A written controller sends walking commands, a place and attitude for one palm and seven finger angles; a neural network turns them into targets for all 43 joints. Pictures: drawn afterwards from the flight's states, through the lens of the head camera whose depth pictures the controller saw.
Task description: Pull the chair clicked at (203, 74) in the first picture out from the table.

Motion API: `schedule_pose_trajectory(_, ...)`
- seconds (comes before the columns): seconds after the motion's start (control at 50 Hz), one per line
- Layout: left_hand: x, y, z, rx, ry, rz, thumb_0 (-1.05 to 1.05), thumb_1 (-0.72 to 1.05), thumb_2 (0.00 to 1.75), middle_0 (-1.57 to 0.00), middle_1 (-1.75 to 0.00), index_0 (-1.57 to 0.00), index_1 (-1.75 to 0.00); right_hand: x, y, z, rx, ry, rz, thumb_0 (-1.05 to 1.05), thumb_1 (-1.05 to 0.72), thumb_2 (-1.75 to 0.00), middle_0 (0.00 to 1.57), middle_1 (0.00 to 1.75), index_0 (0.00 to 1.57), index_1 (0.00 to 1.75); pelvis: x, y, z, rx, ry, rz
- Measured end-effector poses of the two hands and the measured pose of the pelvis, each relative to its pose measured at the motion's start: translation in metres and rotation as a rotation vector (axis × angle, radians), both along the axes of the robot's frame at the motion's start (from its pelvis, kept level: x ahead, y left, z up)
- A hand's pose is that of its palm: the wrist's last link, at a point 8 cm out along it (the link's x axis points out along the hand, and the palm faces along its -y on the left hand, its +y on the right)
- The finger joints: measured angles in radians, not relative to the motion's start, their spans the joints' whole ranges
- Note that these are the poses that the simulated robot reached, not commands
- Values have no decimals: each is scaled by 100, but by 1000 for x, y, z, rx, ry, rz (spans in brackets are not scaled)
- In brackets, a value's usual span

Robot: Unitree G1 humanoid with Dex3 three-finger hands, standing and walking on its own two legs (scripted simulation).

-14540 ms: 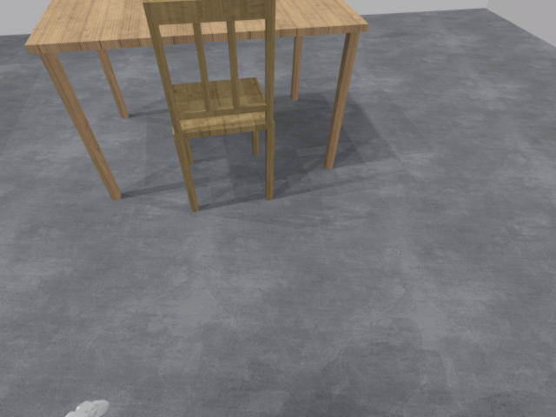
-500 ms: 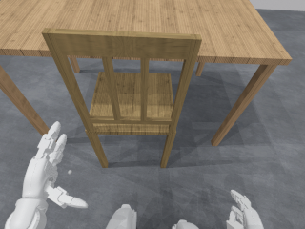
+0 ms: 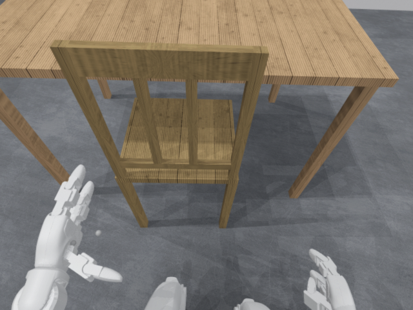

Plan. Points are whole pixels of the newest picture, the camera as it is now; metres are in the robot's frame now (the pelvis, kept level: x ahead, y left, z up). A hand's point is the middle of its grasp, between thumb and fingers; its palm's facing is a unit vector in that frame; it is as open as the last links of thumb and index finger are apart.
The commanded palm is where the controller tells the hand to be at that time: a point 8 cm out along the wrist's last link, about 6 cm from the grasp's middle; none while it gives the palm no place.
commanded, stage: aim the fingers beside a spindle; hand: left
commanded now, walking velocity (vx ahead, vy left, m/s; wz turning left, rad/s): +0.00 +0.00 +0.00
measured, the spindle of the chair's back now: (150, 126) +0.53 +0.17 +0.00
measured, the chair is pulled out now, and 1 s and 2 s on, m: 0.00 0.00 0.00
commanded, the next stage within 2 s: push the fingers through the gap in 1.92 s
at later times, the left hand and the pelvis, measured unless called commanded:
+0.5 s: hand (125, 211) +0.29 +0.17 +0.02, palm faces +0.01 -1.00 -0.03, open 16.9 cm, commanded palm +0.28 +0.23 +0.02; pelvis +0.00 +0.00 -0.01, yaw -1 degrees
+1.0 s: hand (141, 191) +0.35 +0.16 +0.00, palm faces +0.01 -1.00 -0.02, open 16.9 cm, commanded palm +0.33 +0.21 +0.00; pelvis -0.01 +0.00 -0.03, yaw -2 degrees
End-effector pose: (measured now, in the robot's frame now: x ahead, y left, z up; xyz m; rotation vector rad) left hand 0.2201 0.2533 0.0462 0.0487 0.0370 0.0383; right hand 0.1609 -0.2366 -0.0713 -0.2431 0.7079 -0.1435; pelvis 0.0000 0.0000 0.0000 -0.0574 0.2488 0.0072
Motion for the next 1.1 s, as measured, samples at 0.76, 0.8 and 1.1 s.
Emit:
schedule_pose_trajectory(0.76,74,-34,-33,-24,-37,-25,-1,-50,30,-6,-8,-6,-8,-31,-15,-36,-7,167,-39,1,-90,-89,21,30,20,30,-4,-2,-19,9,67,-21)
schedule_pose_trajectory(0.8,79,-37,-36,-27,-35,-28,-1,-50,30,-6,-8,-6,-8,-33,-14,-39,-8,175,-38,1,-90,-89,21,30,20,30,-5,-2,-21,8,71,-21)
schedule_pose_trajectory(1.1,113,-41,-51,-32,-37,-14,-1,-50,30,-6,-8,-6,-8,-55,-13,-54,-5,269,-66,1,-90,-89,21,30,20,30,-8,2,-30,5,102,-32)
